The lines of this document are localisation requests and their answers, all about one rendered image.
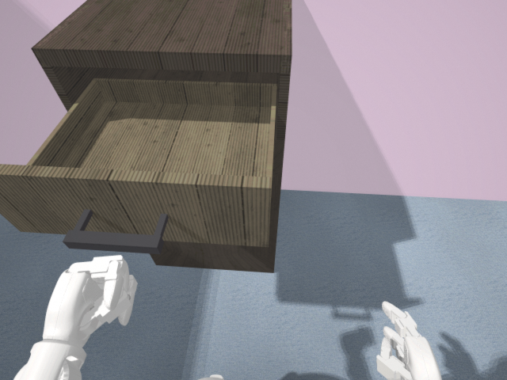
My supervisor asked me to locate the drawer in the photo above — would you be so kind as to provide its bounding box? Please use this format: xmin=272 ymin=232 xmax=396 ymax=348
xmin=0 ymin=78 xmax=277 ymax=247

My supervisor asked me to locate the handle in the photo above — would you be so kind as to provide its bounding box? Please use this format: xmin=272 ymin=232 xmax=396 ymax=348
xmin=63 ymin=209 xmax=169 ymax=254

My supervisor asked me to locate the cabinet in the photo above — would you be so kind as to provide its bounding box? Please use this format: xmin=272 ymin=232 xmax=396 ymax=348
xmin=31 ymin=0 xmax=292 ymax=273

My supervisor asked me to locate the robot left forearm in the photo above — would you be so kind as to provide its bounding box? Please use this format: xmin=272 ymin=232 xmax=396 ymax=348
xmin=14 ymin=340 xmax=86 ymax=380

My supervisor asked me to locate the right robot hand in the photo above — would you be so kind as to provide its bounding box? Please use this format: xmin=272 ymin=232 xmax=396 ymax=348
xmin=376 ymin=301 xmax=442 ymax=380

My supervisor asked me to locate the left robot hand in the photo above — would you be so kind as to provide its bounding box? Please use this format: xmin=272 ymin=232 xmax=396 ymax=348
xmin=43 ymin=255 xmax=138 ymax=348

